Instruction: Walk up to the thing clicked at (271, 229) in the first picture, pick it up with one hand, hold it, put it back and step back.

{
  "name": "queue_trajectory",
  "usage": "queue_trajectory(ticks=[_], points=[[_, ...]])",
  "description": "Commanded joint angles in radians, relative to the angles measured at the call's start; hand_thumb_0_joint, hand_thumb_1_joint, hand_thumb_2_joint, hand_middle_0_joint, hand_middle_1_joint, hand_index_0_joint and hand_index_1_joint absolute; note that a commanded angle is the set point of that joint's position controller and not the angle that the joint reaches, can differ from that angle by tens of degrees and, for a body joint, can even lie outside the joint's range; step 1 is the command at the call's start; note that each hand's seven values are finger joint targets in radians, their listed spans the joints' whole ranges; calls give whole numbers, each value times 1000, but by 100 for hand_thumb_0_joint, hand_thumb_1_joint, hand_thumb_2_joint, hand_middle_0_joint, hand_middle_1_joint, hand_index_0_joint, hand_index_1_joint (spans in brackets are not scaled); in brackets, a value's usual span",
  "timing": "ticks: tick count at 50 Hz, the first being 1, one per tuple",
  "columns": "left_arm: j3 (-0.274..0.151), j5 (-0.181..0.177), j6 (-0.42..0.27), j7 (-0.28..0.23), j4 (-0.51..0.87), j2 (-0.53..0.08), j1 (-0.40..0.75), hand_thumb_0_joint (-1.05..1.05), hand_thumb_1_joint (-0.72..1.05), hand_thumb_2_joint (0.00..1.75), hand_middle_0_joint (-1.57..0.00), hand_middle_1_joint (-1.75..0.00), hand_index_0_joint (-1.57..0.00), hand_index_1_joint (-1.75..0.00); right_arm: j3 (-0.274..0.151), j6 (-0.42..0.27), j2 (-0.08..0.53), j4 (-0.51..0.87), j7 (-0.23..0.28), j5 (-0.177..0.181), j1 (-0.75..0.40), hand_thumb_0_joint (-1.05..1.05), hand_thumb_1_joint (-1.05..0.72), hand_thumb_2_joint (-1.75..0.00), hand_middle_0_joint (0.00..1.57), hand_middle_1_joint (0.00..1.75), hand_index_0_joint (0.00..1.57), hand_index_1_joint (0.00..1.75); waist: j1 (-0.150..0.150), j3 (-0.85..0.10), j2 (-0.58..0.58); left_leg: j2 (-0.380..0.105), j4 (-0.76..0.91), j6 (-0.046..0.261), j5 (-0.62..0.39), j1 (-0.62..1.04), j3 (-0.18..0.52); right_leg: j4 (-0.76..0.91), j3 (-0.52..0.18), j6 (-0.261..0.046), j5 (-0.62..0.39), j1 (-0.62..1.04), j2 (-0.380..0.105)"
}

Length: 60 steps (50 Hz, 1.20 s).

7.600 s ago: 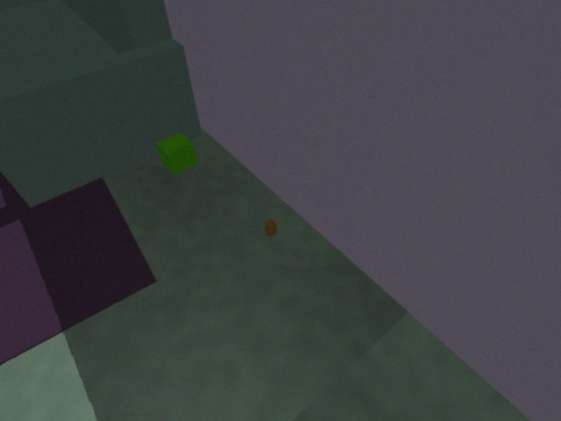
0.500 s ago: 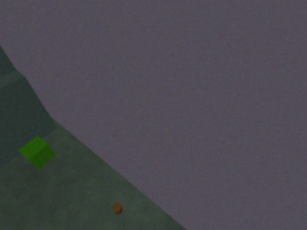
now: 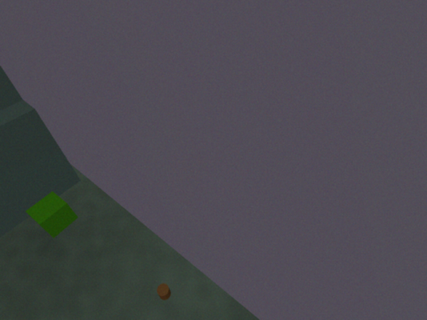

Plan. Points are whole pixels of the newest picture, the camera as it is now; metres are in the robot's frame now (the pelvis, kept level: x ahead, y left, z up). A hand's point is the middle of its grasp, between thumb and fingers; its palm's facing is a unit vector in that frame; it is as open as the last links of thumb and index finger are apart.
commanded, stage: stand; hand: left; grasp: from above
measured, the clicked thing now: (164, 291) +0.39 +0.24 -0.75
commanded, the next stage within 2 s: rise first in 0.12 s
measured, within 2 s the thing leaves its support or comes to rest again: neither
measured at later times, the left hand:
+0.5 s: hand out of the picture +0.15 +0.25 -0.17, palm faces -0.04 -0.93 -0.36, open 9.4 cm
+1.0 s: hand out of the picture +0.13 +0.27 -0.24, palm faces -0.18 -0.86 -0.47, open 14.2 cm
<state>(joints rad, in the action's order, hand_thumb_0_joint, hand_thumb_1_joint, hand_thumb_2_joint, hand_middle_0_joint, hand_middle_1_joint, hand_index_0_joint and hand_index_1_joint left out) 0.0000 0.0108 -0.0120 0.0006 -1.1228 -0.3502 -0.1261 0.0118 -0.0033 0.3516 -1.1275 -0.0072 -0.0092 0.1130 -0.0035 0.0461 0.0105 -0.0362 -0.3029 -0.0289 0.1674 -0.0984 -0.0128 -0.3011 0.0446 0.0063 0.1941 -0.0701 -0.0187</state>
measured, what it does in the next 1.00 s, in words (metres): lowers itself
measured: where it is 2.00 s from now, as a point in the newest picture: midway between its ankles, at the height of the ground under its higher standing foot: outside the picture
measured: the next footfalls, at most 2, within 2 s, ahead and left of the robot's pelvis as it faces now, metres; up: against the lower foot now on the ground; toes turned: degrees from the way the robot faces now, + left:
none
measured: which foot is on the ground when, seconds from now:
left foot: down 0.00-1.00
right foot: down 0.00-1.00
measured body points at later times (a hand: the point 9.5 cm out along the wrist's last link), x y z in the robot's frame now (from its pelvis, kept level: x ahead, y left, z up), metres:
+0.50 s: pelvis -0.02 +0.00 -0.03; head +0.04 +0.01 +0.42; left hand +0.15 +0.30 -0.15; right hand +0.07 -0.26 -0.15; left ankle +0.00 +0.14 -0.75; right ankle -0.02 -0.12 -0.75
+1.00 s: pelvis -0.02 +0.02 -0.10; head +0.08 +0.03 +0.34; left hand +0.13 +0.31 -0.21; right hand +0.13 -0.24 -0.19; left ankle +0.00 +0.14 -0.75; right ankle -0.02 -0.12 -0.75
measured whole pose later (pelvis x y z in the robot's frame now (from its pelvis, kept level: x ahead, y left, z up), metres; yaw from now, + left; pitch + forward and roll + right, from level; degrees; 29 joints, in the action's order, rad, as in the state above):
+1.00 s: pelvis -0.02 +0.02 -0.10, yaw -1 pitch +18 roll -2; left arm -0.12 0.26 0.18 -0.03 -0.50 -0.31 -0.23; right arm -0.03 -0.12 0.23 -0.59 0.02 0.01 0.22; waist -0.03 -0.10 0.00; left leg -0.05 -1.15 -0.01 0.52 -0.93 0.01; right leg -1.11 0.03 0.02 0.53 -0.89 -0.03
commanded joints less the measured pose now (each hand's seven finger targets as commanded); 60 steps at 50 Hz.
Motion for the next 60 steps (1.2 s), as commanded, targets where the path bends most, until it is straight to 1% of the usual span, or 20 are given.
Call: queue_trajectory(ticks=[1, 11, 12, 13, 14, 15, 17, 19, 20, 21, 22, 25, 27, 30, 35, 39, 45, 52, 56, 60], points=[[-43, 0, -19, -12, 56, -218, 36, 0, 90, 90, -20, -30, -20, -30, -43, -24, 210, 59, 17, 1, -44, 0, -90, -90, 20, 30, 20, 30, 5, -72, -18, -106, 30, 44, -176, 32, 87, 46, -94, -26, -176, -12, -125], [-42, 2, -18, -9, 55, -217, 28, 0, 86, 88, -22, -35, -22, -35, -44, -25, 215, 56, 16, -1, -38, 0, -94, -92, 20, 30, 20, 30, 4, -53, 2, -106, 40, 44, -113, 18, 88, 60, -101, -23, -111, -30, -121], [-38, -59, -114, -23, 406, -40, 379, 0, 78, 95, -26, -43, -21, -43, -10, -75, 54, 342, 38, 69, -33, 0, -96, -91, 20, 30, 20, 30, -117, 26, 47, 46, -26, 38, 45, -104, -47, -10, -34, -16, -35, -242, 5], [-55, -52, -103, -29, 366, -93, 474, 0, 70, 90, -26, -50, -23, -51, -8, -74, 74, 281, 48, 70, 29, 0, -93, -91, 20, 30, 20, 30, -83, -26, 7, 48, -42, 42, 56, -99, -41, -18, -21, -12, -13, -196, 5], [-110, -37, -57, -35, 167, -166, 290, 0, 62, 89, -26, -53, -23, -56, -20, -61, 107, 268, 53, 70, 58, 0, -91, -91, 20, 30, 20, 30, -65, 5, -49, 50, -60, 46, 71, -144, -38, -24, -8, -19, 29, -205, 14], [-127, -24, -42, -20, 108, -175, 224, 0, 54, 85, -26, -60, -25, -62, -33, -50, 105, 297, 51, 67, 68, 0, -91, -90, 20, 30, 20, 30, -37, 1, -68, 43, -100, 46, 52, -177, -37, -58, -1, -20, 31, -221, 20], [-169, 14, -53, -8, 173, -265, 332, 0, 38, 85, -21, -76, -22, -76, -65, -57, 107, 331, 65, 56, 95, 0, -90, -90, 20, 30, 20, 30, -27, -163, -67, 44, -164, 49, -18, -177, -28, -132, -13, -14, -54, -210, 13], [-177, 76, -30, 19, 53, -219, 186, 0, 22, 83, -19, -89, -22, -86, -83, -62, 96, 362, 56, 37, 126, 0, -93, -91, 20, 30, 20, 30, -22, -219, -57, 54, -247, 45, -56, -251, -21, -222, -16, -17, -98, -248, 9], [-193, 105, -24, 28, 42, -210, 137, 0, 14, 86, -16, -94, -19, -90, -97, -62, 91, 374, 48, 27, 142, 0, -94, -91, 20, 30, 20, 30, 3, -243, -57, 58, -292, 44, -71, -290, -19, -263, -17, -18, -107, -267, 10], [-214, 121, -19, 30, 82, -223, 98, 0, 6, 87, -16, -95, -19, -92, -103, -63, 87, 404, 44, 28, 140, 0, -94, -91, 20, 30, 20, 30, 34, -313, -5, 62, -304, 36, -99, -278, -22, -289, -18, -25, -121, -240, 11], [-221, 126, -10, 22, 135, -212, 85, 0, -2, 86, -17, -97, -20, -94, -107, -63, 79, 437, 42, 29, 143, 0, -96, -91, 20, 30, 20, 30, 43, -346, 29, 66, -307, 30, -106, -270, -24, -298, -20, -28, -119, -242, 11], [-179, 142, 51, -3, 199, -141, 68, 0, -26, 87, -16, -102, -18, -99, -99, -60, 64, 500, 35, 37, 112, 0, -92, -90, 20, 30, 20, 30, 28, -273, 36, 58, -319, 24, -52, -327, -16, -304, -8, -30, -47, -326, 19], [-178, 155, 84, -15, 280, -158, 120, 0, -41, 89, -18, -99, -18, -98, -102, -64, 63, 544, 34, 42, 87, 0, -93, -91, 20, 30, 20, 30, 13, -254, 19, 49, -350, 26, 14, -371, -11, -329, -4, -28, 22, -389, 23], [-180, 165, 121, -25, 330, -142, 80, 0, -54, 94, -13, -102, -13, -102, -103, -80, 56, 577, 29, 40, 87, 0, -92, -90, 20, 30, 20, 30, 2, -244, -13, 40, -404, 29, 71, -440, 0, -383, 3, -27, 87, -462, 27], [-200, 201, 96, -39, 503, -149, 112, 0, -55, 97, -10, -104, -9, -104, -112, -125, 42, 603, 34, 24, 115, 0, -89, -90, 20, 30, 20, 30, -13, -331, 29, 26, -545, 29, 60, -504, 7, -539, -5, -24, 76, -590, 26], [-208, 228, 100, -44, 599, -134, -34, 0, -58, 99, -8, -105, -7, -106, -115, -149, 37, 633, 40, 19, 120, 0, -89, -90, 20, 30, 20, 30, -4, -386, 60, 16, -599, 25, 27, -523, 18, -615, -4, -26, 61, -640, 27], [-182, 251, 157, -40, 722, -124, -103, 0, -58, 99, -7, -106, -6, -106, -113, -162, 38, 655, 43, 18, 105, 0, -90, -90, 20, 30, 20, 30, -20, -417, 69, 9, -669, 27, -34, -559, 34, -670, -3, -24, 34, -695, 25], [-191, 286, 181, -51, 774, -118, -168, 0, -56, 98, -6, -105, -6, -105, -106, -185, 25, 699, 36, 15, 86, 0, -89, -90, 20, 30, 20, 30, -16, -416, 55, 15, -760, 32, 66, -700, 41, -762, 3, -28, 101, -795, 27], [-205, 299, 175, -51, 815, -131, -207, 0, -54, 95, -7, -106, -7, -106, -111, -199, 27, 717, 26, 17, 78, 0, -88, -90, 20, 30, 20, 30, -1, -464, 52, 21, -825, 35, 61, -757, 34, -825, 1, -31, 100, -838, 27], [-186, 351, 139, -52, 799, -169, -54, 0, -54, 96, -8, -105, -7, -105, -110, -218, 40, 701, 23, 18, 56, 0, -88, -89, 20, 30, 20, 30, -40, -431, 44, 25, -915, 44, 188, -892, 33, -896, -7, -26, 180, -966, 25]])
